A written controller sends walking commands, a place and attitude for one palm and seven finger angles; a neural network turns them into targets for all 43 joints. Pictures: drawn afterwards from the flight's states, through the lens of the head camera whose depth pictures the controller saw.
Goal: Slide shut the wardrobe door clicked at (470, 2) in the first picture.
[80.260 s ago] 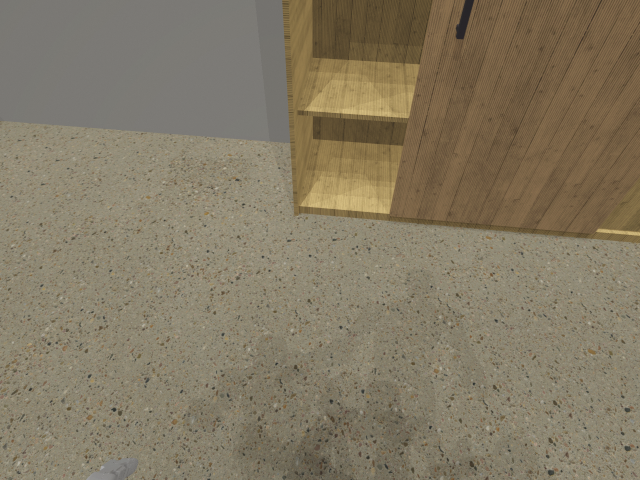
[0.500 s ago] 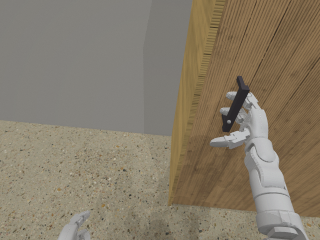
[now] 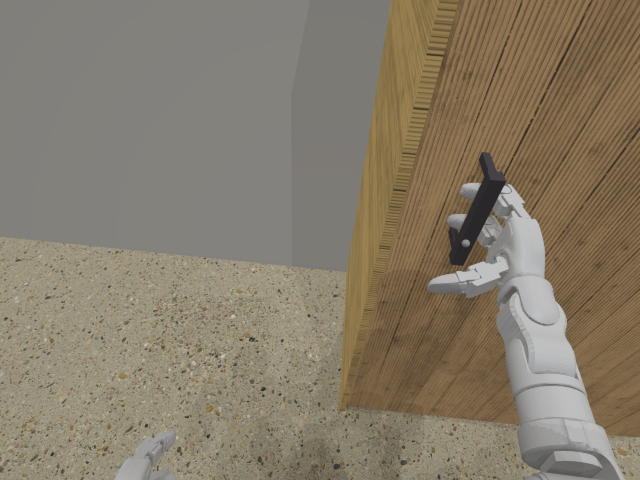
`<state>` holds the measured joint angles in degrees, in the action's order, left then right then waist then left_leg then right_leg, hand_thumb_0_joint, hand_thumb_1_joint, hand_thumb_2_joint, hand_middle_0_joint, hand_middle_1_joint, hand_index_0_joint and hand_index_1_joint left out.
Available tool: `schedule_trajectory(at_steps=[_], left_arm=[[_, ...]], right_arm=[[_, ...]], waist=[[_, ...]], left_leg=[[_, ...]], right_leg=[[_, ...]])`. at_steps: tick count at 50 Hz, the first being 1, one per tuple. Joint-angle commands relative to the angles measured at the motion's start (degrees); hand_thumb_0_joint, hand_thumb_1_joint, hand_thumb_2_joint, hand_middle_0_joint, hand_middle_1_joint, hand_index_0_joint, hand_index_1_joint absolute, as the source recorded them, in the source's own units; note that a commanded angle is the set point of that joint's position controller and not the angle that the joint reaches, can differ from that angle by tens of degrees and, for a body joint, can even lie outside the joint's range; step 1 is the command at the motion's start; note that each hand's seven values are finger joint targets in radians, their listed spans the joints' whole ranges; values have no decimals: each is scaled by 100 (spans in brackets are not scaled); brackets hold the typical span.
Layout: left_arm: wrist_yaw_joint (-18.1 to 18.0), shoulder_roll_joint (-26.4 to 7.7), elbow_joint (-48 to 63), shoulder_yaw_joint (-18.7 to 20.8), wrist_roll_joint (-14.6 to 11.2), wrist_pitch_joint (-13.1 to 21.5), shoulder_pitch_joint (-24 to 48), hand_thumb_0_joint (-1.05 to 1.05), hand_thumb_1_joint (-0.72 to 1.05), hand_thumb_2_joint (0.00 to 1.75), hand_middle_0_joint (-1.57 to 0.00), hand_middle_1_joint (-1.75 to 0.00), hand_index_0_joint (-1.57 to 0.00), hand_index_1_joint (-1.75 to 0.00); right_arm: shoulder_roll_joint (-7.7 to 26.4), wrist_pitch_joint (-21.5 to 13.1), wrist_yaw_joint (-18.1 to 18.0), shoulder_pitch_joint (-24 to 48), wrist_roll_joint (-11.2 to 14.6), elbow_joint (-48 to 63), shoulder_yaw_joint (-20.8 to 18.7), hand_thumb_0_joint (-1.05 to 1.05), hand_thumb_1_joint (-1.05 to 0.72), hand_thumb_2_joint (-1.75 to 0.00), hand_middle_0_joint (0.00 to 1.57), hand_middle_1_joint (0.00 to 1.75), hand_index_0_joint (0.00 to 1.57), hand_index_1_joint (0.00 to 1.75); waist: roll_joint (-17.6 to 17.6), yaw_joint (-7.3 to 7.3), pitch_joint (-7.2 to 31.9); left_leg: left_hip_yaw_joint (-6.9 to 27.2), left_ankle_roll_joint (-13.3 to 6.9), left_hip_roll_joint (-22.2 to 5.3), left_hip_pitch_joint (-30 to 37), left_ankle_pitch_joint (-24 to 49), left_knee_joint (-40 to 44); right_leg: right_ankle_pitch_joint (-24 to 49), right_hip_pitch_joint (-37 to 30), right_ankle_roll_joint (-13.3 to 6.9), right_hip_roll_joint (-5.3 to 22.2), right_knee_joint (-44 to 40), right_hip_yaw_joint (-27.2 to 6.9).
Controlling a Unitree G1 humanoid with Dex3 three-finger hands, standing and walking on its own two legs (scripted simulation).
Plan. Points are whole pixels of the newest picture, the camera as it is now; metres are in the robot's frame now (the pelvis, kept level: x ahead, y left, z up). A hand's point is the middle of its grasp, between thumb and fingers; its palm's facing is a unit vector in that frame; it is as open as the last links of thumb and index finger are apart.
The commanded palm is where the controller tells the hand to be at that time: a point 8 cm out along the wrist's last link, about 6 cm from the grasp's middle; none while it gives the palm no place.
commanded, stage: grip the handle and tug to test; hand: right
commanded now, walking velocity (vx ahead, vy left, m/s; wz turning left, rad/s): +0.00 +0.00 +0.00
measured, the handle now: (471, 212) +0.45 -0.15 +0.13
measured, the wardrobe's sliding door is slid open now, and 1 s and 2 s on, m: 0.00 0.00 0.00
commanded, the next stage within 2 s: tug the door sideways, standing still in 1.44 s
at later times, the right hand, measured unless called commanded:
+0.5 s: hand (467, 243) +0.39 -0.14 +0.13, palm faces +0.01 +1.00 +0.00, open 9.0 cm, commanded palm +0.36 -0.18 +0.13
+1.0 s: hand (460, 241) +0.39 -0.13 +0.13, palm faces +0.01 +1.00 +0.00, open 5.5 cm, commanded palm +0.36 -0.18 +0.13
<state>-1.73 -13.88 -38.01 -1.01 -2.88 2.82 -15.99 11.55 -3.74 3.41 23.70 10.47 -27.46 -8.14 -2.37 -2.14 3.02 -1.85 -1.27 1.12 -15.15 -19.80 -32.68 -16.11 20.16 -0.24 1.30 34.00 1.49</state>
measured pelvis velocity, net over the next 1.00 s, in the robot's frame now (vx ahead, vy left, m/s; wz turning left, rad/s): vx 0.00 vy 0.00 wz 0.00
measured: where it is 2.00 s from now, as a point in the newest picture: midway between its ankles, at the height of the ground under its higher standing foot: outside the picture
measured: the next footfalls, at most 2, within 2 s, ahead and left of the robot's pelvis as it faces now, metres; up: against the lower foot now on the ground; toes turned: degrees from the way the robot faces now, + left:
none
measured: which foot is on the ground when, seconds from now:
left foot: down 0.00-1.00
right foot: down 0.00-1.00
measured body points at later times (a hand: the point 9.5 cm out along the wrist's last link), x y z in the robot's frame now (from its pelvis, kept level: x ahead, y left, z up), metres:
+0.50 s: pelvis +0.00 -0.01 +0.00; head +0.00 +0.00 +0.45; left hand +0.13 +0.23 -0.11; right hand +0.38 -0.19 +0.13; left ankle -0.03 +0.10 -0.73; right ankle +0.02 -0.12 -0.73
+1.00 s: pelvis +0.00 +0.00 +0.00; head +0.01 +0.01 +0.45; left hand +0.13 +0.24 -0.11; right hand +0.38 -0.18 +0.13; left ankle -0.03 +0.10 -0.73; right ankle +0.02 -0.12 -0.73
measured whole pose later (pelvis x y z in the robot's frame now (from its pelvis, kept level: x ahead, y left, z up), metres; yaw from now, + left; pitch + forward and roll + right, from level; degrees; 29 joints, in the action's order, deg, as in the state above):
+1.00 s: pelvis +0.00 +0.00 +0.00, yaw +0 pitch +2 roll +1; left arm -1.6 -13.5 -37.3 -1.1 -2.7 2.1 -15.4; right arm 10.7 -1.6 1.5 23.0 9.8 -24.9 -7.0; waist -2.3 -2.3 3.0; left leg -1.5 -1.0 1.0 -14.8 -20.1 -32.6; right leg -16.8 19.9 -0.5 1.2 34.3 1.8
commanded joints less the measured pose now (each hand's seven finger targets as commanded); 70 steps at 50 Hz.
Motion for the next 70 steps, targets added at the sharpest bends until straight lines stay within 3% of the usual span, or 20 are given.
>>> schedule_trajectory(at_steps=[1, 4, 8, 9, 12, 16, 17, 19, 20, 23, 26, 31, 34, 35, 37, 45, 48, 51, 63, 70], left_arm=[[-65, -724, 817, 217, -42, 248, 424, 0, 90, 90, -20, -30, -20, -30], [-60, -677, 854, 223, -39, 279, 451, 0, 90, 90, -20, -30, -20, -30], [-51, -694, 807, 241, -42, 324, 428, 0, 90, 90, -20, -30, -20, -30], [-41, -676, 818, 227, -46, 330, 453, 0, 90, 90, -20, -30, -20, -30], [-37, -724, 783, 230, -15, 323, 428, 0, 90, 90, -20, -30, -20, -30], [-33, -684, 828, 224, -16, 304, 462, 0, 90, 90, -20, -30, -20, -30], [-26, -701, 827, 228, -5, 294, 441, 0, 90, 90, -20, -30, -20, -30], [-32, -686, 842, 210, -29, 277, 476, 0, 90, 90, -20, -30, -20, -30], [-28, -664, 854, 211, -32, 286, 509, 0, 90, 90, -20, -30, -20, -30], [-34, -694, 847, 212, -19, 277, 464, 0, 90, 90, -20, -30, -20, -30], [-38, -676, 856, 218, -18, 285, 477, 0, 90, 90, -20, -30, -20, -30], [-45, -701, 831, 209, -10, 245, 433, 0, 90, 90, -20, -30, -20, -30], [-33, -671, 880, 217, -1, 227, 454, 0, 90, 90, -20, -30, -20, -30], [-21, -652, 881, 211, -9, 238, 458, 0, 90, 90, -20, -30, -20, -30], [-24, -697, 842, 223, -7, 217, 417, 0, 90, 90, -20, -30, -20, -30], [-22, -658, 909, 236, -5, 210, 467, 0, 90, 90, -20, -30, -20, -30], [-35, -688, 885, 227, -4, 190, 463, 0, 90, 90, -20, -30, -20, -30], [-44, -674, 885, 233, -11, 196, 464, 0, 90, 90, -20, -30, -20, -30], [69, -607, 1194, 249, -11, 246, 618, 0, 90, 90, -20, -30, -20, -30], [97, -597, 1301, 258, -9, 238, 701, 0, 90, 90, -20, -30, -20, -30]], right_arm=[[1061, -343, -1, 2293, 76, 1236, -362, 0, 50, -30, 30, 120, 30, 120], [778, -424, 9, 2490, 30, 1608, -57, 0, 36, -36, 32, 122, 32, 122], [726, -425, -32, 2322, 38, 1563, -37, 0, 17, -44, 33, 125, 33, 125], [529, -403, -41, 2377, 29, 1599, 143, 0, 13, -46, 34, 125, 34, 125], [717, -359, -109, 2298, -4, 1447, -30, 0, -1, -52, 35, 127, 35, 127], [688, -342, -97, 2398, -35, 1598, 5, 0, -20, -60, 38, 130, 38, 130], [712, -322, -105, 2217, -26, 1516, -63, 0, -25, -62, 38, 131, 38, 131], [662, -296, -101, 2368, -21, 1522, 19, 0, -34, -66, 39, 132, 39, 132], [541, -300, -92, 2455, -29, 1592, 142, 0, -39, -68, 40, 133, 40, 133], [620, -252, -130, 2298, -15, 1408, 11, 0, -53, -74, 41, 135, 41, 135], [543, -260, -136, 2439, -42, 1461, 89, 0, -67, -80, 43, 137, 43, 137], [743, -233, -143, 2418, -23, 1356, -92, 0, -90, -90, 45, 140, 45, 140], [769, -276, -149, 2279, -47, 1569, -127, 0, -90, -90, 45, 140, 45, 140], [590, -266, -135, 2295, -29, 1559, 14, 0, -90, -90, 45, 140, 45, 140], [777, -267, -149, 2251, -30, 1457, -131, 0, -90, -90, 45, 140, 45, 140], [752, -246, -208, 2159, -42, 1763, -136, 0, -90, -90, 45, 140, 45, 140], [852, -226, -194, 2064, -20, 1582, -226, 0, -90, -90, 45, 140, 45, 140], [781, -240, -178, 2207, -19, 1696, -152, 0, -90, -90, 45, 140, 45, 140], [669, -208, -59, 583, 43, 2595, -178, 0, -90, -90, 45, 140, 45, 140], [630, 48, -69, -114, 61, 3305, -138, 0, -90, -90, 45, 140, 45, 140]], waist=[[439, -13, 1267], [68, -44, 1512], [207, -41, 1527], [137, -73, 1463], [401, -36, 1398], [167, -20, 1542], [345, 6, 1520], [294, -38, 1424], [62, -52, 1423], [394, -34, 1399], [202, -25, 1474], [396, -28, 1471], [127, 46, 1647], [166, -5, 1556], [390, -12, 1429], [151, 43, 1625], [452, 24, 1438], [299, 10, 1535], [261, 258, 1726], [249, 269, 1641]], left_leg=[[99, 103, 28, -62, 1981, 525], [70, 55, 40, -106, 2052, 457], [25, 49, 65, -175, 1994, 438], [-1, 42, 68, -229, 1978, 423], [3, 50, 68, -203, 1904, 455], [0, 32, 51, -141, 2119, 377], [-3, 33, 60, -95, 2096, 397], [-9, 37, 64, -181, 2001, 410], [-8, 27, 64, -246, 1943, 402], [-13, 40, 79, -228, 1891, 423], [-25, 23, 76, -264, 1872, 388], [-10, 36, 69, -157, 1984, 401], [9, 18, 56, -21, 2209, 354], [-16, 27, 66, -87, 2198, 368], [-18, 28, 82, -76, 2138, 397], [19, 34, 70, 2, 2235, 393], [30, 58, 69, 41, 2233, 445], [35, 49, 67, 41, 2305, 422], [28, 73, 24, 563, 3239, 325], [9, 114, -9, 659, 3806, 287]], right_leg=[[1118, -893, -205, -146, -271, -77], [1335, -1201, -195, -137, -227, -107], [1388, -1258, -175, -103, -222, -164], [1409, -1277, -169, -105, -229, -174], [1319, -1144, -187, -104, -225, -182], [1537, -1267, -166, -109, -204, -177], [1523, -1195, -175, -107, -199, -186], [1422, -1185, -166, -100, -220, -184], [1410, -1255, -152, -101, -225, -185], [1344, -1150, -173, -96, -217, -197], [1383, -1245, -151, -99, -210, -215], [1420, -1136, -163, -107, -213, -197], [1645, -1216, -155, -116, -191, -160], [1640, -1234, -154, -107, -191, -166], [1566, -1112, -165, -94, -191, -175], [1617, -1238, -162, -113, -206, -124], [1490, -1059, -182, -110, -240, -101], [1570, -1166, -181, -127, -215, -109], [2206, -1215, -175, -117, -232, 12], [2675, -1339, -160, -80, -204, 39]])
